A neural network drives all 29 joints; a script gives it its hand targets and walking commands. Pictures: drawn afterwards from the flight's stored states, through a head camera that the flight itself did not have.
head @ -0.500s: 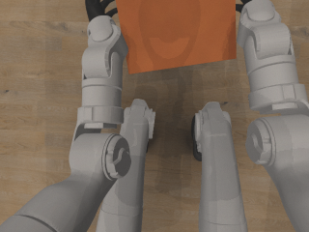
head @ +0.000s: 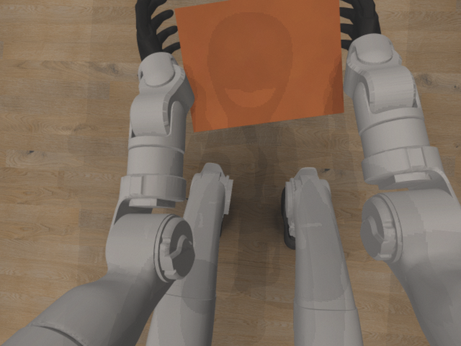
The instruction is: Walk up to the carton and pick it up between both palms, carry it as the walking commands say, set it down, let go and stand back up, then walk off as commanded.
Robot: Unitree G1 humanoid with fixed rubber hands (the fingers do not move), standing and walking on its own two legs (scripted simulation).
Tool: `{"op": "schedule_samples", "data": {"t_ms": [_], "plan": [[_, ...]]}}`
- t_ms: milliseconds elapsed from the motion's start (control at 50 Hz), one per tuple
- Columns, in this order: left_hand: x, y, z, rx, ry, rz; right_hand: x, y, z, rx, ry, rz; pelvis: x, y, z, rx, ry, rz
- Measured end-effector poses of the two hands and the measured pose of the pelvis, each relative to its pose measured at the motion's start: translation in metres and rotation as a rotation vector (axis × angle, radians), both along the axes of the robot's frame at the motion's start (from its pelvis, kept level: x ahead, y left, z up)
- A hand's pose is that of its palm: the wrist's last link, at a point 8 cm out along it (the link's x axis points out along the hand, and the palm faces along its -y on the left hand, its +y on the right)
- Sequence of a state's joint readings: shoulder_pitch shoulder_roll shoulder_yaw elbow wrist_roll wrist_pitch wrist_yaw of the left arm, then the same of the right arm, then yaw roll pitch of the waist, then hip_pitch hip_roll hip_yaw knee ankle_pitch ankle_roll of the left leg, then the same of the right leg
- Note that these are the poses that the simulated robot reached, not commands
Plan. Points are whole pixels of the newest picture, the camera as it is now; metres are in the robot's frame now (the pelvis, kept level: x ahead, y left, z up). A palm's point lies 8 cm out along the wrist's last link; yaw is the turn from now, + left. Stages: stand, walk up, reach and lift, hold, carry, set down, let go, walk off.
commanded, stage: reach and lift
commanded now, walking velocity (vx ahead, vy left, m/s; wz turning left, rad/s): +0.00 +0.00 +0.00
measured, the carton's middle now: (256, 74) +0.50 +0.02 -0.14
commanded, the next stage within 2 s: none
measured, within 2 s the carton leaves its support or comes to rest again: neither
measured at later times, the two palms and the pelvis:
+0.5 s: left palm (125, 40) +0.47 +0.16 +0.04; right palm (390, 23) +0.50 -0.12 +0.02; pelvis +0.03 +0.00 +0.06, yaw +0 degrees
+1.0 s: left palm out of the picture +0.45 +0.15 +0.14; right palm out of the picture +0.49 -0.14 +0.13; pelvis +0.11 -0.01 +0.15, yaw -1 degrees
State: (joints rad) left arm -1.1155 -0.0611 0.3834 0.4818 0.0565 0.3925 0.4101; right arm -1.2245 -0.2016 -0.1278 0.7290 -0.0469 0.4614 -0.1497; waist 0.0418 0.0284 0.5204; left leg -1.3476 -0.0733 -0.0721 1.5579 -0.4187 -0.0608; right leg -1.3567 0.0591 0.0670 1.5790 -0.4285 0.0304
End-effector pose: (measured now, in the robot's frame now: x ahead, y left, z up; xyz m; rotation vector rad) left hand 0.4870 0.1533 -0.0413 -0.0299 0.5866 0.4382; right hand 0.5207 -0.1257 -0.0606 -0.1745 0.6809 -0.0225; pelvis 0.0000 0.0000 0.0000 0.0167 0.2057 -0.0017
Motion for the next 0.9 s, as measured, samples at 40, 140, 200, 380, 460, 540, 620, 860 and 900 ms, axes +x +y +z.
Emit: {"op": "schedule_samples", "data": {"t_ms": [40, 140, 200, 380, 460, 540, 620, 860, 900], "plan": [[-0.001, 0.000, 0.006, 0.001, 0.000, 0.000, -0.001, 0.000, 0.006, -0.002, -0.001, 0.002, 0.001, 0.000, 0.005, 0.000, -0.006, 0.000], [-0.005, 0.000, 0.020, 0.004, -0.001, -0.003, -0.005, 0.000, 0.020, -0.005, -0.003, 0.003, 0.002, -0.001, 0.016, 0.000, -0.020, 0.000], [-0.007, 0.000, 0.028, 0.005, 0.001, -0.004, -0.008, 0.000, 0.028, -0.005, -0.002, 0.002, 0.004, -0.002, 0.023, 0.002, -0.029, -0.001], [-0.014, 0.003, 0.058, 0.005, 0.010, -0.009, -0.016, 0.003, 0.057, -0.006, 0.006, -0.001, 0.010, -0.004, 0.044, 0.001, -0.033, 0.004], [-0.017, 0.003, 0.075, 0.001, 0.021, -0.012, -0.020, 0.003, 0.075, -0.007, 0.018, -0.004, 0.018, -0.004, 0.054, -0.001, 0.006, 0.006], [-0.021, 0.002, 0.098, -0.008, 0.039, -0.017, -0.025, 0.002, 0.098, -0.001, 0.038, -0.014, 0.035, -0.004, 0.064, -0.004, 0.093, 0.005], [-0.025, 0.001, 0.126, -0.013, 0.049, -0.022, -0.031, 0.000, 0.126, 0.009, 0.050, -0.023, 0.053, -0.004, 0.080, -0.001, 0.127, -0.001], [-0.027, 0.000, 0.176, -0.065, 0.032, -0.137, -0.030, -0.013, 0.182, 0.046, 0.026, 0.003, 0.090, -0.006, 0.131, 0.008, 0.090, -0.014], [-0.028, 0.000, 0.179, -0.072, 0.033, -0.146, -0.030, -0.014, 0.184, 0.044, 0.023, 0.005, 0.095, -0.006, 0.138, 0.010, 0.087, -0.017]]}}
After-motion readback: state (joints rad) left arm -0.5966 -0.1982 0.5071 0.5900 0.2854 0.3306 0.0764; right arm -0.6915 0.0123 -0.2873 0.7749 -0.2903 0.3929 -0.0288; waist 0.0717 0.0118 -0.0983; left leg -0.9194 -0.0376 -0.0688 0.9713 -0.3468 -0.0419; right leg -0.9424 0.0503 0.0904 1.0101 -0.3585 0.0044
